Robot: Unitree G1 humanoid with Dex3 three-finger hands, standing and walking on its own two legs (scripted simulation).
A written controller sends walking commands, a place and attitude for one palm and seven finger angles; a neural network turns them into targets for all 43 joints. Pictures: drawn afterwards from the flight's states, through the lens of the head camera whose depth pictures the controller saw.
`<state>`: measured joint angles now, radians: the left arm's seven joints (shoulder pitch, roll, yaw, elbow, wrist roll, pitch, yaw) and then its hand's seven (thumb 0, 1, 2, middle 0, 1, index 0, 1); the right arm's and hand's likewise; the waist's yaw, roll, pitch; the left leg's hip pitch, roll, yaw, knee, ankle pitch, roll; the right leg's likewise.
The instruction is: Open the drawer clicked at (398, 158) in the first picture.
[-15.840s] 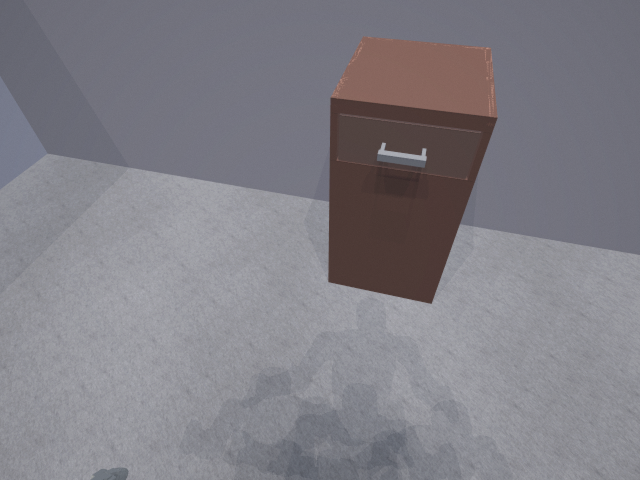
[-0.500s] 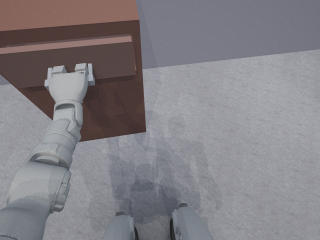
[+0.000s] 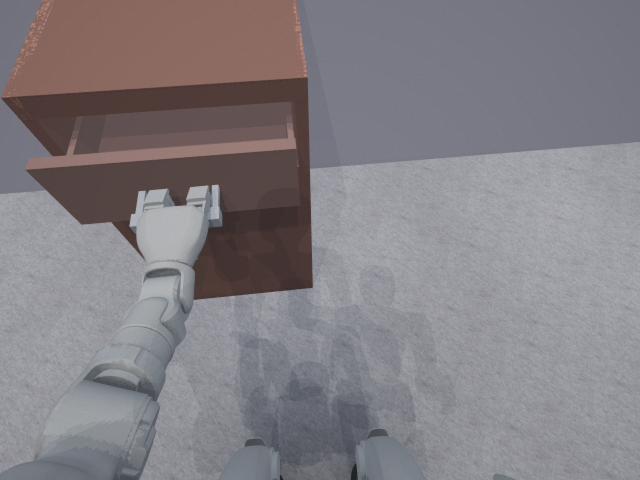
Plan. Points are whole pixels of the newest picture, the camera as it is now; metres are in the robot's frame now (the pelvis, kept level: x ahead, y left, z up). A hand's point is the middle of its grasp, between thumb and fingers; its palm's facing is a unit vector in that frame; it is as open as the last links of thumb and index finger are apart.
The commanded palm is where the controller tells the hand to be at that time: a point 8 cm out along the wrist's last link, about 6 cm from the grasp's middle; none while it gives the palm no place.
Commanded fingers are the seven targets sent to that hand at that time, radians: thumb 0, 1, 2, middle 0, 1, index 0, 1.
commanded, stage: pull the drawer open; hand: left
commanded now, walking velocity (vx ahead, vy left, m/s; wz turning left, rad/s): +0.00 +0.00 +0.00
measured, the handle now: (178, 207) +0.49 +0.19 -0.03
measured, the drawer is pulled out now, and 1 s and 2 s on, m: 0.09 0.20 0.30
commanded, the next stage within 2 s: none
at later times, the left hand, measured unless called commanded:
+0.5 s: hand (185, 278) +0.39 +0.18 -0.05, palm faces -0.03 -0.02 -1.00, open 5.8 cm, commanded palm +0.35 +0.18 +0.00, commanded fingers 0.00 0.90 0.90 -0.40 -1.35 -0.40 -1.35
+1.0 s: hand (183, 325) +0.32 +0.17 -0.05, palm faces -0.01 -0.04 -1.00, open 5.7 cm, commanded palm +0.28 +0.18 +0.00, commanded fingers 0.00 0.90 0.90 -0.40 -1.35 -0.40 -1.35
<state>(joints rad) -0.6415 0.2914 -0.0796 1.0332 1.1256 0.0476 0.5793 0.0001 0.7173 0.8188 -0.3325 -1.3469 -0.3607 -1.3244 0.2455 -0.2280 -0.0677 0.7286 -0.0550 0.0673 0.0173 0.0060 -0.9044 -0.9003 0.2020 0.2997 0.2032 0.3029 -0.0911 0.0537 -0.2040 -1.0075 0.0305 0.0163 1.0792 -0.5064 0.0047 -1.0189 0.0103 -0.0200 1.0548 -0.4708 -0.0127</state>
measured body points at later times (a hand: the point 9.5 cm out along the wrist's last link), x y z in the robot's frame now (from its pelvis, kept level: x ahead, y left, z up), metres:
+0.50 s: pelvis -0.01 +0.00 +0.01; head +0.09 -0.02 +0.45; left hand +0.39 +0.18 +0.01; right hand +0.07 -0.26 -0.14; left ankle -0.01 +0.12 -0.66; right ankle +0.01 -0.11 -0.66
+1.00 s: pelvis +0.00 -0.01 +0.01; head +0.07 -0.02 +0.46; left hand +0.32 +0.17 +0.01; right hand +0.14 -0.25 -0.12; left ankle -0.01 +0.12 -0.66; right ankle +0.01 -0.11 -0.66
